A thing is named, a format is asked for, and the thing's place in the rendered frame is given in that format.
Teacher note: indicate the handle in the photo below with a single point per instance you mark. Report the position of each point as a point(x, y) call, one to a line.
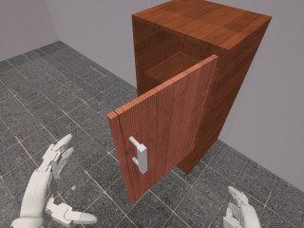
point(141, 154)

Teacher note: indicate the cupboard door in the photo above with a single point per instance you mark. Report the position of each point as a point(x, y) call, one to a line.
point(165, 120)

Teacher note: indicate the right robot hand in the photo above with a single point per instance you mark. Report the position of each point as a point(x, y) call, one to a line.
point(246, 215)

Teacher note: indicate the left robot forearm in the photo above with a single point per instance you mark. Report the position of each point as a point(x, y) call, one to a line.
point(29, 222)

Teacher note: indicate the left robot hand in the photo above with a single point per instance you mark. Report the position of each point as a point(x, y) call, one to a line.
point(42, 184)

